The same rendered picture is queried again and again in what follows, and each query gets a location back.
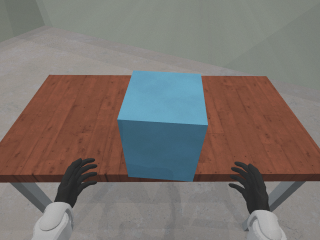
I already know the left robot hand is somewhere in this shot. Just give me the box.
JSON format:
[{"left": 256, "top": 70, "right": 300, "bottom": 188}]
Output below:
[{"left": 54, "top": 158, "right": 98, "bottom": 208}]

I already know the right robot hand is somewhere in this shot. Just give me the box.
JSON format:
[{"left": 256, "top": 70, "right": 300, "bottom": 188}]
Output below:
[{"left": 228, "top": 161, "right": 270, "bottom": 215}]

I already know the carton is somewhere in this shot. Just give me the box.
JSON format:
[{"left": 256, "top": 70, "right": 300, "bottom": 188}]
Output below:
[{"left": 117, "top": 70, "right": 208, "bottom": 182}]

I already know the left robot forearm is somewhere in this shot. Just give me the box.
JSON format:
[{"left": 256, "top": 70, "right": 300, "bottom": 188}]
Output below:
[{"left": 31, "top": 202, "right": 74, "bottom": 240}]

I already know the table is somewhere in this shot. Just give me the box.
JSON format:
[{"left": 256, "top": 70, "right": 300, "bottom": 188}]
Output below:
[{"left": 0, "top": 75, "right": 320, "bottom": 232}]

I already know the right robot forearm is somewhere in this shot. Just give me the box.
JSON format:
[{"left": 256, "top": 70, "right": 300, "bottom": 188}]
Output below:
[{"left": 247, "top": 210, "right": 287, "bottom": 240}]

